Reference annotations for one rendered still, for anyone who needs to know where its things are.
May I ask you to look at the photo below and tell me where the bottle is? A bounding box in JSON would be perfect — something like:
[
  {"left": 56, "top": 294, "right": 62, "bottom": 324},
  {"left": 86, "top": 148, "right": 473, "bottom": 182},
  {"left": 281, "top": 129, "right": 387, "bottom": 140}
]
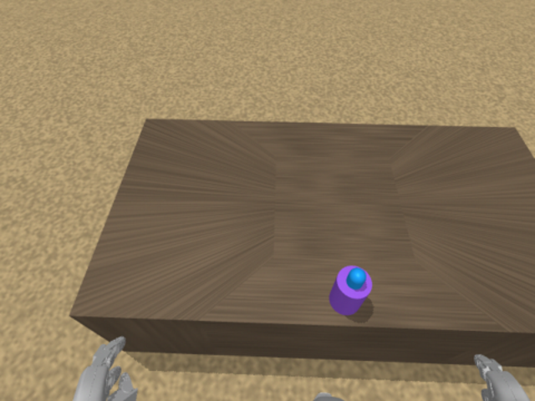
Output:
[{"left": 329, "top": 266, "right": 372, "bottom": 315}]

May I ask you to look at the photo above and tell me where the right robot hand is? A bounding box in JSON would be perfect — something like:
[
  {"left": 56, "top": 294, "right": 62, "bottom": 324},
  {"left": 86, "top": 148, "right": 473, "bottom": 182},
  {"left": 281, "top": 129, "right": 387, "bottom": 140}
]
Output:
[{"left": 474, "top": 354, "right": 530, "bottom": 401}]

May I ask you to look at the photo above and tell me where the left robot hand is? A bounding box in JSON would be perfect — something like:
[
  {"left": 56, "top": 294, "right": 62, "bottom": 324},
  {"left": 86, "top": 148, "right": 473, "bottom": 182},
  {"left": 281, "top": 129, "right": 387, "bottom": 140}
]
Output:
[{"left": 73, "top": 337, "right": 138, "bottom": 401}]

